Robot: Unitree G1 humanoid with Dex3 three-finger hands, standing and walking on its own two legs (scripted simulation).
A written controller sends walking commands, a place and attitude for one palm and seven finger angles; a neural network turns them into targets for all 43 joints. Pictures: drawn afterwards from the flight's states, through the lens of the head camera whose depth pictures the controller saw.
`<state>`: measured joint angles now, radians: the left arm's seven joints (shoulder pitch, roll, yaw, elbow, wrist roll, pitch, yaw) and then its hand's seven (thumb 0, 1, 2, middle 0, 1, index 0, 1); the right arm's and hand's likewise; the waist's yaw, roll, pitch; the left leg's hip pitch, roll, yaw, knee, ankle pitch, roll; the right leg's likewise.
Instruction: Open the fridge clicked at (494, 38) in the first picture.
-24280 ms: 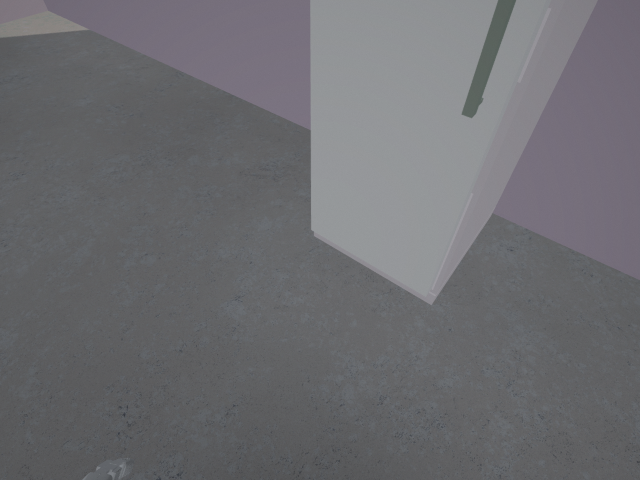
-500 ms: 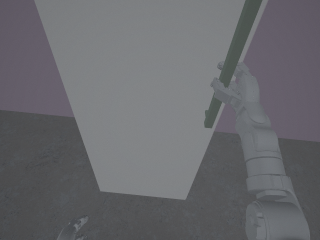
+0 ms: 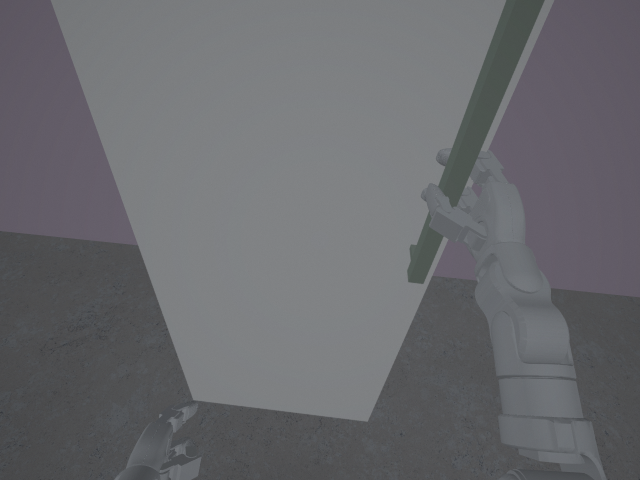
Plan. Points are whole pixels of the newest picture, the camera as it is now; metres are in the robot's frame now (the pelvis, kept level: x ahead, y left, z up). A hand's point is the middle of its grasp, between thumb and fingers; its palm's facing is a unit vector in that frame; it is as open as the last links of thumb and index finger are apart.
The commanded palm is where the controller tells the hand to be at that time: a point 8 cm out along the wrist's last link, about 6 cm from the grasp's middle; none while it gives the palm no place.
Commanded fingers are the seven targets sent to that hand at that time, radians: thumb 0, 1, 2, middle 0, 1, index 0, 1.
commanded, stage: pull the door a little, standing still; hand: right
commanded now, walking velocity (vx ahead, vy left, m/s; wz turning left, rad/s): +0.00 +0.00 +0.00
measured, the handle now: (457, 151) +0.44 -0.11 +0.24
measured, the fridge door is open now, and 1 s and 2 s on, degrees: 1 27 61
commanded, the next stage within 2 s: walk backward, drawing the door open in 0.08 s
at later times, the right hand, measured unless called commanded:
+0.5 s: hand (426, 274) +0.28 -0.06 +0.19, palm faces +0.02 +0.98 -0.22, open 7.1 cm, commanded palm +0.25 -0.12 +0.19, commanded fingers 0.00 -0.90 -0.90 0.45 1.40 0.45 1.40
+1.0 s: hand (375, 348) +0.20 -0.01 +0.19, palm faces +0.23 +0.95 -0.20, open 7.2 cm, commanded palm +0.16 -0.05 +0.19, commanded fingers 0.00 -0.90 -0.90 0.45 1.40 0.45 1.40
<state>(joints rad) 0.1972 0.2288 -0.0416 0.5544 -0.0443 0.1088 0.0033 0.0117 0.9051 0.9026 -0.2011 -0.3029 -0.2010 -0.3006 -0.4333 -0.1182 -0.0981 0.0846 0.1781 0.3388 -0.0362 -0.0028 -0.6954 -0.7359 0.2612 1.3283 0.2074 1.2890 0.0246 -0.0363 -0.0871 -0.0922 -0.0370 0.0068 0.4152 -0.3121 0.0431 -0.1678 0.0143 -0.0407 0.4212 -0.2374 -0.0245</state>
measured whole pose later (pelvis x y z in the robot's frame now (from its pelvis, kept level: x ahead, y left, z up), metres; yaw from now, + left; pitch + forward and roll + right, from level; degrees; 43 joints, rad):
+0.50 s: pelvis +0.04 +0.03 -0.01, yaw -1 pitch +1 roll -3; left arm 0.14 0.20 -0.02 0.45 0.01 0.11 0.00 0.01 0.90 0.90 -0.20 -0.30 -0.20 -0.30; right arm 0.24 -0.20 0.03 -0.60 0.09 0.00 -0.07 -0.06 -0.55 -0.79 0.46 1.39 0.25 1.36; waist 0.01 -0.07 0.04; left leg -0.29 -0.03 0.02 0.56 -0.23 0.00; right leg -0.10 0.04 0.11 0.44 -0.27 0.01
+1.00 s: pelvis -0.05 +0.15 +0.00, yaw -16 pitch -1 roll +2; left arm 0.16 0.17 0.03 0.58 0.02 -0.06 0.02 0.01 0.90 0.90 -0.20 -0.30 -0.20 -0.30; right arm 0.07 -0.21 0.03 -0.52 0.00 -0.10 -0.07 -0.08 -0.60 -0.75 0.47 1.40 0.18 1.32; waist 0.05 -0.05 0.15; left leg -0.49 -0.03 -0.05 1.08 -0.42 -0.05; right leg -0.28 -0.07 0.12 0.45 -0.17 0.04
